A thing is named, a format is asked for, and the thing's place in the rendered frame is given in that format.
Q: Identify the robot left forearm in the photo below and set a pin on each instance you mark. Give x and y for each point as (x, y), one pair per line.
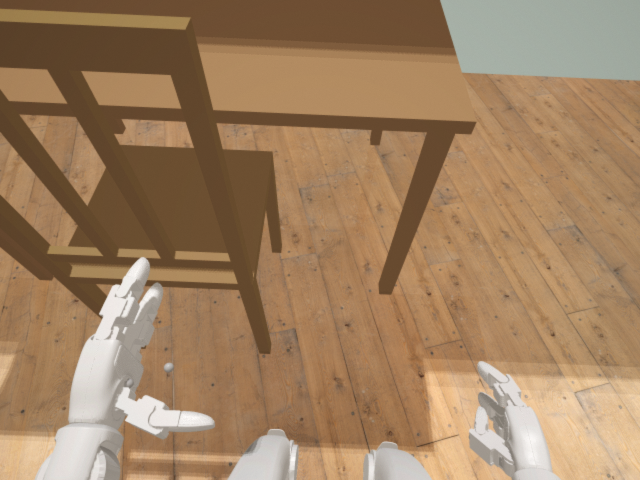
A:
(83, 451)

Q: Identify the table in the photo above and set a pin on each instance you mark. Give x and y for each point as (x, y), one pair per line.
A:
(379, 65)

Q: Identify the chair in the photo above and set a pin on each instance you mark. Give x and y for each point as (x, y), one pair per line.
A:
(196, 214)

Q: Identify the left robot hand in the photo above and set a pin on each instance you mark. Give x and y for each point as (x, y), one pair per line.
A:
(112, 355)

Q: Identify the right robot hand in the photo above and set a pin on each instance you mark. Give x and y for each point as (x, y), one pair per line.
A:
(516, 425)

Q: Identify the left robot thigh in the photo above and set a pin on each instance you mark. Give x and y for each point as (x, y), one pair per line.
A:
(269, 457)

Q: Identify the right robot shin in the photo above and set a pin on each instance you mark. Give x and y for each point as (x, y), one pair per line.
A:
(388, 445)

